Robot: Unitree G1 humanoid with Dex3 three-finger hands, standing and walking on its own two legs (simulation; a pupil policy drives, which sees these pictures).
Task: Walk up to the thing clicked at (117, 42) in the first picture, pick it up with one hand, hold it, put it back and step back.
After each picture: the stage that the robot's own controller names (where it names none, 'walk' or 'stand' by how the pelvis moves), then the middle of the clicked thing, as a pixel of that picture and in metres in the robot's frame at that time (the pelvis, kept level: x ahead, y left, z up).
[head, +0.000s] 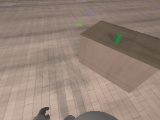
stand; (117, 39) +1.00 -0.31 -0.08
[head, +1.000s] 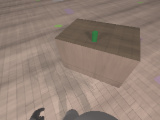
walk; (94, 36) +0.91 +0.03 -0.05
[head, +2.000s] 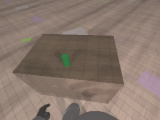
stand; (66, 60) +0.52 +0.26 -0.07
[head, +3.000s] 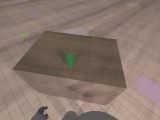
stand; (70, 60) +0.52 +0.20 -0.08
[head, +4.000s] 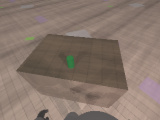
stand; (70, 62) +0.52 +0.21 -0.07
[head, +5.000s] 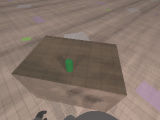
stand; (69, 65) +0.49 +0.20 -0.08
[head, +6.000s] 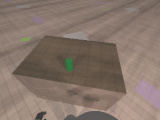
stand; (69, 65) +0.49 +0.21 -0.08
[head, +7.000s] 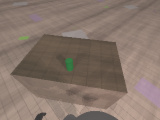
stand; (69, 64) +0.49 +0.20 -0.08
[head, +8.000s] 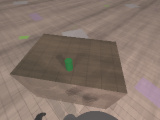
stand; (69, 64) +0.48 +0.20 -0.08
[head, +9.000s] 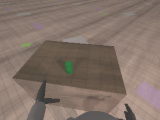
rise first; (69, 67) +0.49 +0.22 -0.08
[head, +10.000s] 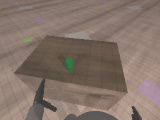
go down; (69, 64) +0.49 +0.22 -0.08
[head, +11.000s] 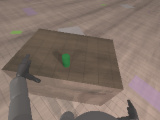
go down; (66, 60) +0.50 +0.20 -0.06
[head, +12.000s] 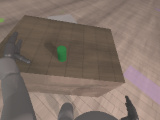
go down; (62, 54) +0.49 +0.21 -0.01
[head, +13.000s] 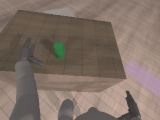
close in; (59, 51) +0.49 +0.21 +0.00
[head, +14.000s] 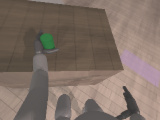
close; (48, 44) +0.50 +0.23 +0.03
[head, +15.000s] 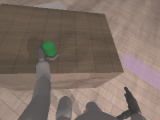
close; (50, 51) +0.46 +0.23 +0.03
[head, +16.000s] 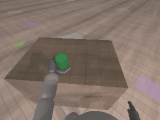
lift; (62, 63) +0.34 +0.17 +0.16
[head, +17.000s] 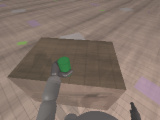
hold; (65, 67) +0.32 +0.17 +0.13
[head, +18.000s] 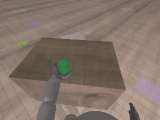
hold; (64, 69) +0.32 +0.18 +0.11
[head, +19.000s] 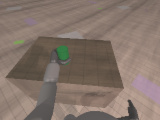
crouch; (63, 55) +0.40 +0.18 +0.14
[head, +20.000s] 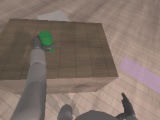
lower; (47, 42) +0.51 +0.24 +0.09
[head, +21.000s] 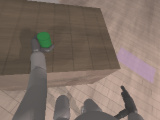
lower; (45, 42) +0.52 +0.23 +0.03
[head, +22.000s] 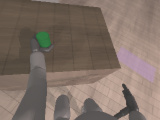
lower; (45, 42) +0.52 +0.23 +0.03
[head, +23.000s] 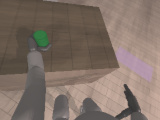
lower; (42, 41) +0.52 +0.24 +0.03
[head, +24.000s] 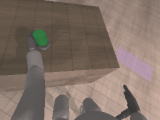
lower; (42, 40) +0.52 +0.24 +0.04
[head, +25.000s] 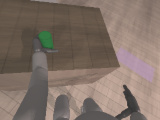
open; (47, 41) +0.52 +0.22 +0.04
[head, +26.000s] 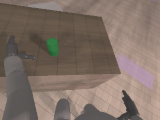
sink last; (53, 47) +0.50 +0.21 +0.01
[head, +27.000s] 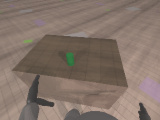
stand; (70, 59) +0.53 +0.22 -0.02
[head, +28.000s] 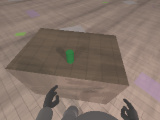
stand; (70, 56) +0.52 +0.20 -0.02
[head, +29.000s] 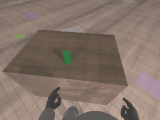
stand; (67, 57) +0.51 +0.22 -0.02
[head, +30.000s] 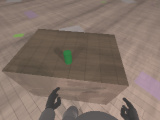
stand; (68, 57) +0.51 +0.21 -0.01
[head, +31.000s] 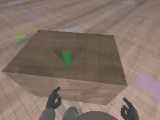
stand; (67, 57) +0.51 +0.22 -0.01
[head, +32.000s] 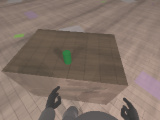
stand; (67, 57) +0.51 +0.22 -0.01
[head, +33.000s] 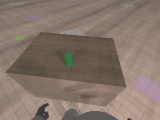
stand; (68, 59) +0.51 +0.21 -0.04
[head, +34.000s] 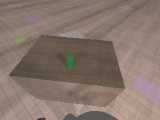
walk; (70, 62) +0.51 +0.20 -0.08
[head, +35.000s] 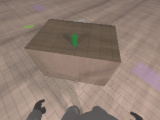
walk; (74, 40) +0.76 +0.21 -0.06
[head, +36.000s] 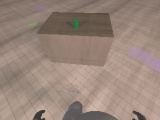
walk; (76, 24) +1.08 +0.30 -0.06
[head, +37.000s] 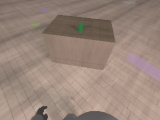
stand; (80, 27) +1.13 +0.21 -0.07
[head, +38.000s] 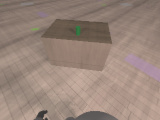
stand; (78, 30) +1.14 +0.23 -0.08
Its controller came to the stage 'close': yes
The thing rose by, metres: 0.21
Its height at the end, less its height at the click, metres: +0.00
